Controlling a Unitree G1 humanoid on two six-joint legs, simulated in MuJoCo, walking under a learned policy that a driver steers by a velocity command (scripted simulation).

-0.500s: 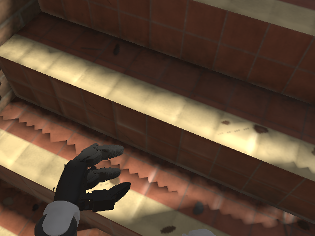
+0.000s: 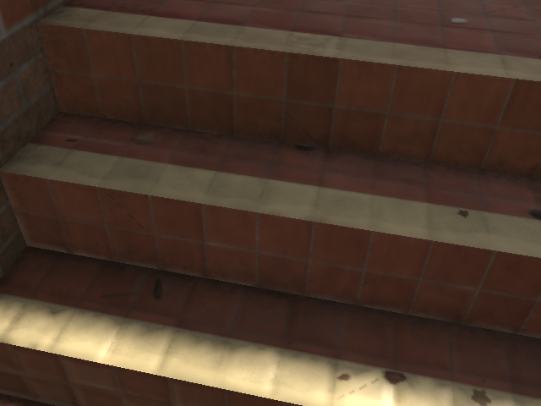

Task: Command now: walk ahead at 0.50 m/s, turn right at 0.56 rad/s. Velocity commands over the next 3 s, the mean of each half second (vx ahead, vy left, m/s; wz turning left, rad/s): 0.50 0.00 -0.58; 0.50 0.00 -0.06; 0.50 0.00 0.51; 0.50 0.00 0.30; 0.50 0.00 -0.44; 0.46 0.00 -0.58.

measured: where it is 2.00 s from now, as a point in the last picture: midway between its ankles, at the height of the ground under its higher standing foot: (437, 227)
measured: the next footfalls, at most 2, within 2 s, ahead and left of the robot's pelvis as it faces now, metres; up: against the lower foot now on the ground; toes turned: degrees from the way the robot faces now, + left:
left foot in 0.02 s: +0.10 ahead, +0.13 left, +0.00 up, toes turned +2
right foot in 0.64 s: +0.24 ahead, -0.25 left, +0.20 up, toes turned -30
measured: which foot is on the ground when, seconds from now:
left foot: up 0.00-0.00, down 0.02-0.64, up 0.66-1.00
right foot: down 0.00-0.00, up 0.02-0.62, down 0.64-1.00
